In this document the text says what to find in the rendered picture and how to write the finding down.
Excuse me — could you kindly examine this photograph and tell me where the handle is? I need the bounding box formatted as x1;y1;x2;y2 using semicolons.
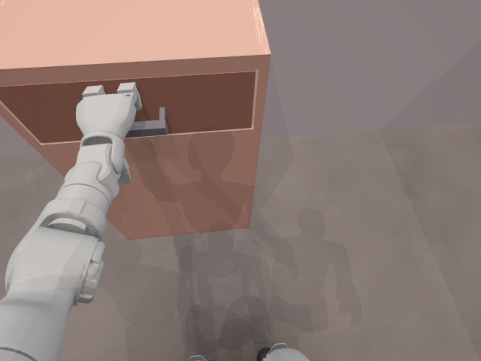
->
125;108;168;138

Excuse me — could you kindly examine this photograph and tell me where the drawer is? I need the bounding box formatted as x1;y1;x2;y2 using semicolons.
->
0;69;256;144

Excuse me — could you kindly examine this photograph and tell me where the cabinet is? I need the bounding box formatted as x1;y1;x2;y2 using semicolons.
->
0;0;271;240

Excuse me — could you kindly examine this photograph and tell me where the left robot hand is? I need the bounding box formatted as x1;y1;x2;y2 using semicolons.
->
76;82;142;184

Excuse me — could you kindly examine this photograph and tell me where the robot right shin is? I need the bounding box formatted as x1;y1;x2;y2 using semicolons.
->
268;343;288;355

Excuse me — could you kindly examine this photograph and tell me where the left robot forearm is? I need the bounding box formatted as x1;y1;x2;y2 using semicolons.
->
5;132;125;293

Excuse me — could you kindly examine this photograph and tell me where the robot left upper arm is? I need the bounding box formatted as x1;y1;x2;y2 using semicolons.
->
0;226;105;361

